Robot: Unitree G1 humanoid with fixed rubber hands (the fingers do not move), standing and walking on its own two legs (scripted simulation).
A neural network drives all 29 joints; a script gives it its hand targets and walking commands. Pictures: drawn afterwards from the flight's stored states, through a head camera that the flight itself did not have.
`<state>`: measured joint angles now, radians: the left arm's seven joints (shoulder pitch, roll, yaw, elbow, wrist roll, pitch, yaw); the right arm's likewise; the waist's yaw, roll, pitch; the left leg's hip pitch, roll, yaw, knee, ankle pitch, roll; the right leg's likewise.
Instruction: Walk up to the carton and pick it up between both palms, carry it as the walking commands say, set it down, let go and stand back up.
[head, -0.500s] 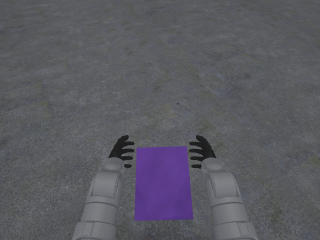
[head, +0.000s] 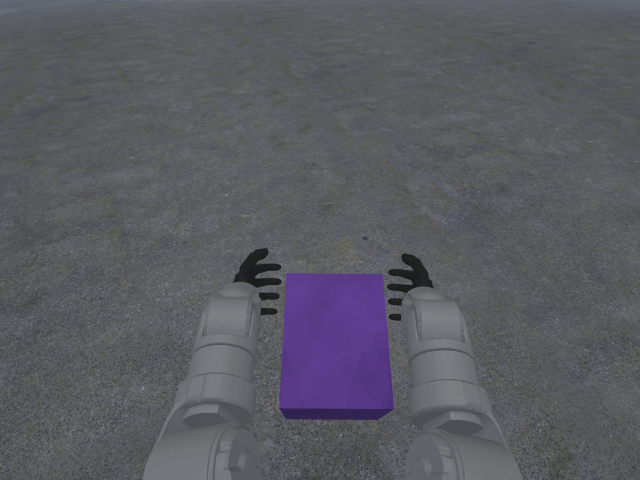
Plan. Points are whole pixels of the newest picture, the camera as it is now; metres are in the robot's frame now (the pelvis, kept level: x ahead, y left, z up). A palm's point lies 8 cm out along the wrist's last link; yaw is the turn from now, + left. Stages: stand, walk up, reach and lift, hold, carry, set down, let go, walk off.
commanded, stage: hold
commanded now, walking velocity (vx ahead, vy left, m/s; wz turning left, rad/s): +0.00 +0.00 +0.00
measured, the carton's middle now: (333, 348) +0.32 -0.04 -0.04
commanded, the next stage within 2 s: set down in 0.06 s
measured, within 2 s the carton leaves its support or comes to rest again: neither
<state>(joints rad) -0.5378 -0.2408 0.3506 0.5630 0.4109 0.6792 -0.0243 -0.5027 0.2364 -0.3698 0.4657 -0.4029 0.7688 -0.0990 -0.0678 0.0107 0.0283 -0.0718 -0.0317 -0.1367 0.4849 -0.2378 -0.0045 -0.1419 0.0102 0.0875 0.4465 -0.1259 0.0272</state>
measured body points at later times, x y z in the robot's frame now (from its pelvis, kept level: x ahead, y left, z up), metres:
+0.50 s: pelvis +0.01 +0.02 +0.00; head +0.02 +0.01 +0.45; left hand +0.37 +0.09 +0.00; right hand +0.33 -0.14 -0.01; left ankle +0.04 +0.14 -0.74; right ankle +0.09 -0.13 -0.74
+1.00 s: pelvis +0.01 +0.00 -0.03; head +0.14 -0.01 +0.40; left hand +0.38 +0.09 -0.09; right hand +0.36 -0.15 -0.10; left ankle +0.04 +0.14 -0.74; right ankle +0.09 -0.13 -0.74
